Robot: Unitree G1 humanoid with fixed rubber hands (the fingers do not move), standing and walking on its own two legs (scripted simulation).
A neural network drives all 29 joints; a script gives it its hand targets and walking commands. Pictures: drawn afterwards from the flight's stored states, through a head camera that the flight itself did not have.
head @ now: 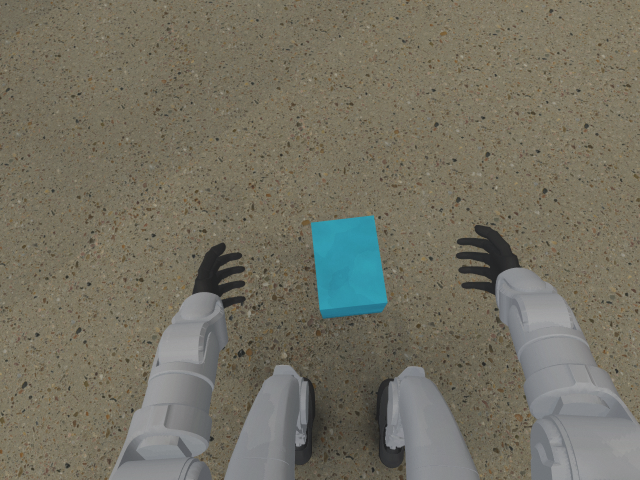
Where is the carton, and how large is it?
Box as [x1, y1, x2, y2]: [311, 215, 387, 318]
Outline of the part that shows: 373,215 311,223 319,307 323,318 380,312 387,302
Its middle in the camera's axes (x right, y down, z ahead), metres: +0.08 +0.07 +1.05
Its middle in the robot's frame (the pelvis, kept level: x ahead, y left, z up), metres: +0.50 +0.00 -0.61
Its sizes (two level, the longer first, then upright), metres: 0.229 0.165 0.158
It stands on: the floor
